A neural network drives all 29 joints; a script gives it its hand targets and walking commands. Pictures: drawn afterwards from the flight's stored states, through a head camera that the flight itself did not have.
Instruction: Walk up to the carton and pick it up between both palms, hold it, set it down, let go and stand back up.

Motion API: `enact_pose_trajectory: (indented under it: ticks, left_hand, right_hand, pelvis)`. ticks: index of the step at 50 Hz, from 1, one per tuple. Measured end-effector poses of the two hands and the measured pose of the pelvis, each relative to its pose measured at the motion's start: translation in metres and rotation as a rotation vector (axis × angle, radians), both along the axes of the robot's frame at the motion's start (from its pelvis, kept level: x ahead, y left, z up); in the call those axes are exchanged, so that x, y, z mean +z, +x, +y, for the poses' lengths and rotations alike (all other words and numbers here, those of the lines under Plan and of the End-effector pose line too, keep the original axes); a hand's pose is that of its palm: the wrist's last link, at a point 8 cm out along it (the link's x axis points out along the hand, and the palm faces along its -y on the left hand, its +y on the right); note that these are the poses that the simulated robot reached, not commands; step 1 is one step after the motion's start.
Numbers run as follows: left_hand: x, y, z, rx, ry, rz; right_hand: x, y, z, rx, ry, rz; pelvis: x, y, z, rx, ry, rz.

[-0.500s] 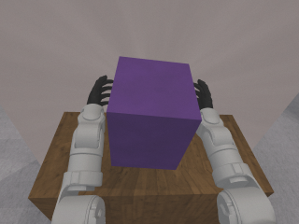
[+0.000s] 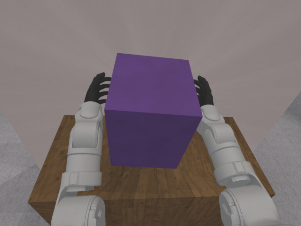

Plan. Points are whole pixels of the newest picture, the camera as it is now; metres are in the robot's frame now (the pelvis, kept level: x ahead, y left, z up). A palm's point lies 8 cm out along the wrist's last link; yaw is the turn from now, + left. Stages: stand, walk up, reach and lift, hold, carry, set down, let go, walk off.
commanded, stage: hold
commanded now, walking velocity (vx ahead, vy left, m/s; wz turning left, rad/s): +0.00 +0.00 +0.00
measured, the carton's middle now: (148, 114) +0.39 +0.01 +0.11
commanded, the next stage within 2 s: none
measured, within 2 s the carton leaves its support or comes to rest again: neither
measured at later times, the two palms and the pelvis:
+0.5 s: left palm (91, 101) +0.35 +0.15 +0.19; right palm (206, 103) +0.36 -0.14 +0.18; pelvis -0.01 +0.00 +0.00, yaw +0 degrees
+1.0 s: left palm (90, 104) +0.35 +0.15 +0.18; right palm (204, 105) +0.36 -0.14 +0.17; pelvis +0.00 +0.00 +0.00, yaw +0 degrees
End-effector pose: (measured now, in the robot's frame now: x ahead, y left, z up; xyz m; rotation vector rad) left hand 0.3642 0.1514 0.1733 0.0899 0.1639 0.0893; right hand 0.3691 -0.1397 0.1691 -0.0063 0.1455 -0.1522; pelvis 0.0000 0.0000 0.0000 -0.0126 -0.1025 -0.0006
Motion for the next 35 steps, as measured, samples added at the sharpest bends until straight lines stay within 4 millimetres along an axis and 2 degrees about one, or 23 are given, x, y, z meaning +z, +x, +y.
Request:
enact_pose_trajectory:
  ticks: [10, 20, 35]
  left_hand:
    - [0.010, -0.017, 0.005, 0.027, -0.013, -0.008]
    - [0.014, -0.014, 0.002, 0.020, -0.007, -0.003]
    - [0.011, -0.014, 0.002, 0.019, -0.009, -0.006]
  right_hand:
    - [0.012, -0.009, 0.005, 0.020, 0.009, -0.011]
    - [0.014, -0.009, 0.003, 0.014, 0.015, -0.008]
    - [0.013, -0.007, 0.002, 0.017, 0.006, -0.013]
  pelvis:
    - [0.000, -0.002, -0.002, 0.004, 0.002, -0.027]
    - [0.000, -0.007, -0.002, 0.000, 0.003, -0.017]
    - [0.000, -0.002, -0.003, 0.002, 0.003, -0.031]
